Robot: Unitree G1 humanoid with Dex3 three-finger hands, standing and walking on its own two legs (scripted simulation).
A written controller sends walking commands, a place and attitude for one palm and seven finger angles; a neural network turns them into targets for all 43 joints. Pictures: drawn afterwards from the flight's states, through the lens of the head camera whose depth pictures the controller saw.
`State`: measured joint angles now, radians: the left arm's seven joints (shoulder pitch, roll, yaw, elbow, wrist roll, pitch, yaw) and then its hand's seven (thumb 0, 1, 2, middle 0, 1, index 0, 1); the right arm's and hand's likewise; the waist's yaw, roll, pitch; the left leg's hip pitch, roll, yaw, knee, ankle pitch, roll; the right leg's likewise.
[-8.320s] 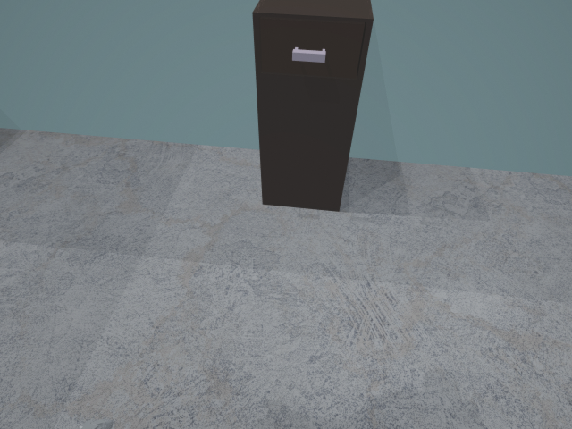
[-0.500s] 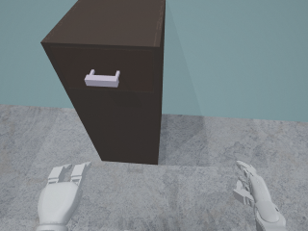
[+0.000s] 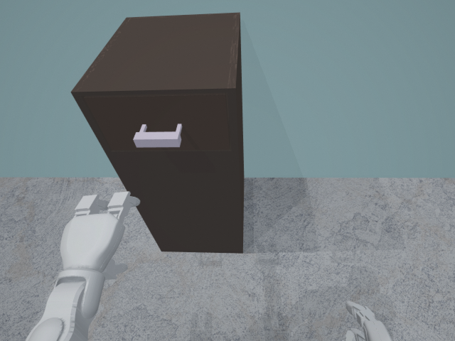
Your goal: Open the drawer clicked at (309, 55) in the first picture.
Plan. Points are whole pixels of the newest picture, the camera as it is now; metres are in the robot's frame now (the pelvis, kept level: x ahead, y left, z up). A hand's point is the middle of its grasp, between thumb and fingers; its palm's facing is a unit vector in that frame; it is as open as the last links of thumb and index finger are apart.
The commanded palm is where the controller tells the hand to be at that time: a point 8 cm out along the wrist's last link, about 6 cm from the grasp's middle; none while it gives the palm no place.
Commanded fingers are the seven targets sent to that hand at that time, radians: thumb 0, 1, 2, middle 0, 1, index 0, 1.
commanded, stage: raise the hand with hooked fingers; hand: left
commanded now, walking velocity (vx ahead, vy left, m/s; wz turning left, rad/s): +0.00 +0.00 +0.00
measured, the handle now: (159, 133) +0.56 +0.25 +0.02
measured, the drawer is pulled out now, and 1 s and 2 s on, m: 0.00 0.00 0.00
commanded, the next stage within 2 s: move the hooked fingers above the handle in 0.92 s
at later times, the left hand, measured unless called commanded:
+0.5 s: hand (105, 184) +0.31 +0.24 +0.13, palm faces +0.10 -0.04 -0.99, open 13.8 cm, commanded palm +0.29 +0.24 +0.19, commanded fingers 0.00 -0.50 0.30 -0.30 -1.20 -0.30 -1.20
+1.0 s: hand (103, 182) +0.32 +0.24 +0.13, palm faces +0.11 -0.05 -0.99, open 13.8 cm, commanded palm +0.28 +0.24 +0.19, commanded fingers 0.00 -0.50 0.30 -0.30 -1.20 -0.30 -1.20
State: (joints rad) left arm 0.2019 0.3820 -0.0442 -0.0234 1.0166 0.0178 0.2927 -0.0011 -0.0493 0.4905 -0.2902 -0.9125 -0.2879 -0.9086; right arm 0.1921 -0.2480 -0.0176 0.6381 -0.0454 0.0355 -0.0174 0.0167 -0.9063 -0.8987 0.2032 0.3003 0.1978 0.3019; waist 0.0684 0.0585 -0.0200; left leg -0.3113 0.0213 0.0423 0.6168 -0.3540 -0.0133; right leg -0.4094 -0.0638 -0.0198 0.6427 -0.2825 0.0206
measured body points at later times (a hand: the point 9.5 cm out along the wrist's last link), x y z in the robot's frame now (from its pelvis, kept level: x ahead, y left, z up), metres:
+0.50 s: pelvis +0.01 -0.01 +0.02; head +0.01 -0.05 +0.46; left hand +0.30 +0.24 +0.18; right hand +0.24 -0.21 -0.08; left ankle -0.02 +0.13 -0.72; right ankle +0.03 -0.13 -0.72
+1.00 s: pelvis +0.01 +0.00 +0.02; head +0.02 -0.04 +0.47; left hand +0.31 +0.24 +0.19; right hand +0.20 -0.23 -0.10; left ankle -0.02 +0.13 -0.72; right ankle +0.03 -0.13 -0.72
